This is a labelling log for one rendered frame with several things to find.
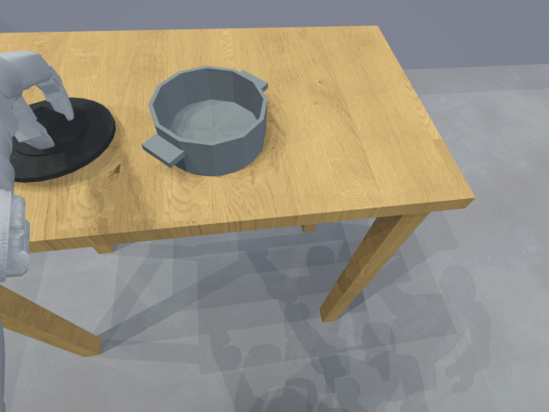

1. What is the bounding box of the knob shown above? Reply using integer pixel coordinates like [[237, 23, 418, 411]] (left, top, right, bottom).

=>
[[33, 106, 69, 136]]

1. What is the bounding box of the lid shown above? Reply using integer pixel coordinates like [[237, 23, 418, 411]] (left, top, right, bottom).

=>
[[10, 97, 116, 183]]

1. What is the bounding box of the robot left upper arm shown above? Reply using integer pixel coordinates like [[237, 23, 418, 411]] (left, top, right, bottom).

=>
[[0, 189, 30, 412]]

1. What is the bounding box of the robot left forearm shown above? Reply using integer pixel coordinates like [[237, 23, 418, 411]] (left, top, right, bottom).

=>
[[0, 57, 23, 195]]

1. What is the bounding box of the table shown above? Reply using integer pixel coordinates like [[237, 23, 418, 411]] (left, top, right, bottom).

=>
[[0, 26, 476, 357]]

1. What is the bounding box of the robot left hand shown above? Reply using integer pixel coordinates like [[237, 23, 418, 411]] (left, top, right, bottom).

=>
[[0, 51, 74, 149]]

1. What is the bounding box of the pot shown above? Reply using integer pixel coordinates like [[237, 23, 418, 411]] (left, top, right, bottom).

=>
[[142, 66, 268, 176]]

